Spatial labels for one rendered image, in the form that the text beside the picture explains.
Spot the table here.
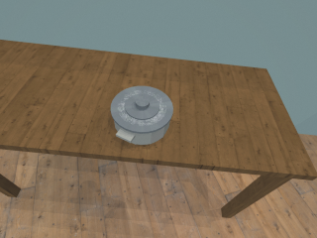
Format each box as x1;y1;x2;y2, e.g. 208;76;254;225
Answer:
0;40;317;218

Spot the lid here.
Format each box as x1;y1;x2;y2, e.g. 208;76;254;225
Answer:
110;85;173;134

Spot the pot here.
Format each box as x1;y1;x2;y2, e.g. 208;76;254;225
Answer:
114;121;170;145

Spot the knob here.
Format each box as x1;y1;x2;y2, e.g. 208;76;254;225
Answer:
135;96;150;109

